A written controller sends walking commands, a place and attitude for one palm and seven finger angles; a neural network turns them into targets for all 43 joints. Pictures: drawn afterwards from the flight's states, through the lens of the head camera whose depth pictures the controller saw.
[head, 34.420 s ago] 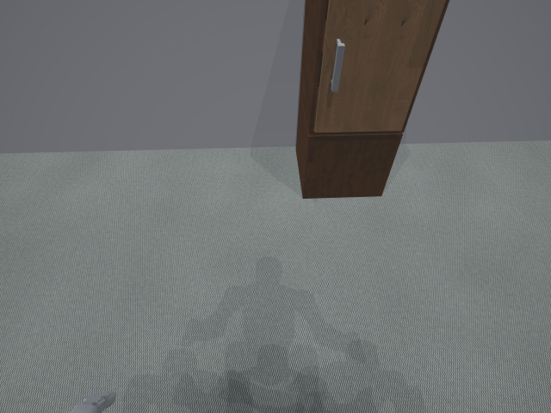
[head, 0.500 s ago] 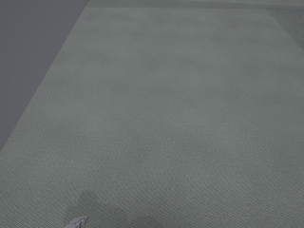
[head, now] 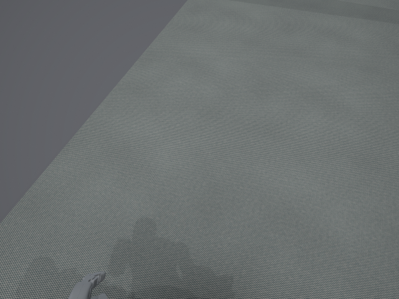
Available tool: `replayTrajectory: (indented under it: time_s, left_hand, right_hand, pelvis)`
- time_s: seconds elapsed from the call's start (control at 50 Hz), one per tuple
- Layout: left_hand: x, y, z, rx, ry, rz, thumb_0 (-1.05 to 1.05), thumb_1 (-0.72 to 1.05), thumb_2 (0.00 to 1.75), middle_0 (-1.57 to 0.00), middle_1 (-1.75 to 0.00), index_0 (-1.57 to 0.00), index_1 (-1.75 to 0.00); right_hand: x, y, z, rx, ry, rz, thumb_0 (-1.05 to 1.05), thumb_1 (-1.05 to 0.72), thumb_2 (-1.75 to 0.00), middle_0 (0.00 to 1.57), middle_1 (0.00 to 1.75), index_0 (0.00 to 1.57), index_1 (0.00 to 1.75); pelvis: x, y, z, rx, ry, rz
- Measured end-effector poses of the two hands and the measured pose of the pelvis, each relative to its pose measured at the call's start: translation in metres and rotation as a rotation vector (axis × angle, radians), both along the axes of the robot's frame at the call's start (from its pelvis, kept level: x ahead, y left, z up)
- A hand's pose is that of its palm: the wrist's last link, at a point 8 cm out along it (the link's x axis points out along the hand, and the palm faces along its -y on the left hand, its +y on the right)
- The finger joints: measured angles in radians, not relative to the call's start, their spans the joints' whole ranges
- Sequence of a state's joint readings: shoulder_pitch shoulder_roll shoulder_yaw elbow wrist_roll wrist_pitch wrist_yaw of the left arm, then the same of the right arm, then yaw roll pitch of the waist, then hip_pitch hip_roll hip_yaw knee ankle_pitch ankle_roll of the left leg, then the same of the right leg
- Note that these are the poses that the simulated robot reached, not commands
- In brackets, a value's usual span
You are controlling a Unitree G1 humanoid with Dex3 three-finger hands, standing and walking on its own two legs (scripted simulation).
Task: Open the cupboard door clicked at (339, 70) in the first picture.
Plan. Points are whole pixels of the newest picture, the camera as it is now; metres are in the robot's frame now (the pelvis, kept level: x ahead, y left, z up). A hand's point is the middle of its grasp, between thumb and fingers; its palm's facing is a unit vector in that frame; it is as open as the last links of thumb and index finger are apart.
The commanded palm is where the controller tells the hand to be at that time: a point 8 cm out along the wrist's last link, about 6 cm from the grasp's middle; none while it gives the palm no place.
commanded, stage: turn to face it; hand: left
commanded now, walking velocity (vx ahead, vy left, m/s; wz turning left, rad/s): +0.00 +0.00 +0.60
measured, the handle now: out of the picture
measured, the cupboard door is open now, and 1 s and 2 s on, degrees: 52 52 52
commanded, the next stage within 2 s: none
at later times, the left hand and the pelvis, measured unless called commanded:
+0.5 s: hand out of the picture -0.01 +0.19 -0.18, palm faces +0.37 -0.90 -0.24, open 7.4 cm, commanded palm none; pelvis +0.01 -0.04 -0.01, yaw +19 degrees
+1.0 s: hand out of the picture -0.02 +0.13 -0.18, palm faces +0.61 -0.77 -0.20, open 7.4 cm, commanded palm none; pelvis +0.04 -0.06 -0.01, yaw +38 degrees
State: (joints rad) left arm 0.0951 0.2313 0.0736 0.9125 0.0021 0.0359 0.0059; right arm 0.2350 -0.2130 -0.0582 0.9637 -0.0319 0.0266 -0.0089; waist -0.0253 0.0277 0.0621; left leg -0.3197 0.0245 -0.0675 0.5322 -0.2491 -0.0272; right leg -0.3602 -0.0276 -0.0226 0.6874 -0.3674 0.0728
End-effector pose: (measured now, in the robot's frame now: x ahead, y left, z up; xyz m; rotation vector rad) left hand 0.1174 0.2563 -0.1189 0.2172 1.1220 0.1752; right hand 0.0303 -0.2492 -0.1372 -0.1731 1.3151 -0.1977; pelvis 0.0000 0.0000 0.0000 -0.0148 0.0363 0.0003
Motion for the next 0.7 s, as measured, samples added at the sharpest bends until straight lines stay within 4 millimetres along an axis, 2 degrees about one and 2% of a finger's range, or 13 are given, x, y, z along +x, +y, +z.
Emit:
replayTrajectory:
  time_s: [0.06,0.12,0.18,0.28,0.4,0.46,0.54,0.64,0.7]
  left_hand:
    - [-0.012,-0.008,0.001,0.042,-0.022,0.031,0.01,0.91,0.9,-0.2,-0.3,-0.2,-0.3]
    - [-0.036,-0.018,0.006,0.046,0.017,0.079,0.01,0.91,0.9,-0.2,-0.3,-0.2,-0.3]
    - [-0.059,-0.028,0.007,0.029,0.063,0.127,0.01,0.91,0.9,-0.2,-0.3,-0.2,-0.3]
    - [-0.098,-0.042,-0.003,-0.022,0.121,0.212,0.01,0.91,0.9,-0.2,-0.3,-0.2,-0.3]
    - [-0.143,-0.037,-0.032,-0.073,0.173,0.337,0.01,0.91,0.9,-0.21,-0.3,-0.21,-0.3]
    - [-0.151,-0.032,-0.035,-0.065,0.186,0.382,0.01,0.91,0.9,-0.21,-0.3,-0.21,-0.3]
    - [-0.144,-0.028,-0.022,-0.044,0.134,0.424,0.01,0.91,0.9,-0.2,-0.3,-0.2,-0.3]
    - [-0.131,-0.033,-0.005,0.003,0.059,0.453,0.01,0.91,0.9,-0.2,-0.3,-0.2,-0.3]
    - [-0.129,-0.042,-0.003,0.047,0.026,0.467,0.01,0.91,0.9,-0.2,-0.3,-0.2,-0.3]
  right_hand:
    - [0.022,-0.027,-0.011,-0.001,-0.011,0.029,0.0,-0.91,-0.9,0.2,0.3,0.2,0.3]
    - [0.049,-0.044,-0.005,-0.009,-0.032,0.072,0.0,-0.91,-0.9,0.2,0.3,0.2,0.3]
    - [0.077,-0.05,0.006,-0.013,-0.06,0.122,0.0,-0.92,-0.9,0.2,0.3,0.2,0.3]
    - [0.126,-0.039,0.018,-0.014,-0.112,0.24,0.0,-0.92,-0.9,0.2,0.3,0.2,0.3]
    - [0.177,-0.002,0.017,-0.022,-0.211,0.389,0.0,-0.91,-0.9,0.2,0.3,0.2,0.3]
    - [0.181,0.01,0.02,-0.019,-0.217,0.442,0.0,-0.91,-0.9,0.2,0.3,0.2,0.3]
    - [0.178,0.013,0.019,-0.01,-0.177,0.483,0.0,-0.91,-0.9,0.2,0.3,0.2,0.3]
    - [0.177,0.002,0.007,0.021,-0.121,0.51,0.0,-0.91,-0.9,0.2,0.3,0.21,0.3]
    - [0.185,-0.011,-0.007,0.038,-0.101,0.514,0.0,-0.91,-0.9,0.2,0.3,0.21,0.3]
  pelvis:
    - [0.002,-0.017,-0.008,0.03,-0.008,0.031]
    - [0.006,-0.026,-0.003,0.038,-0.019,0.081]
    - [0.01,-0.033,0.004,0.054,-0.017,0.12]
    - [0.013,-0.038,0.007,0.065,-0.014,0.186]
    - [0.014,-0.029,-0.012,0.034,-0.02,0.274]
    - [0.013,-0.032,-0.011,0.035,-0.025,0.306]
    - [0.014,-0.04,-0.004,0.019,-0.027,0.358]
    - [0.02,-0.057,-0.003,0.01,-0.025,0.415]
    - [0.028,-0.072,-0.012,0.032,-0.01,0.446]
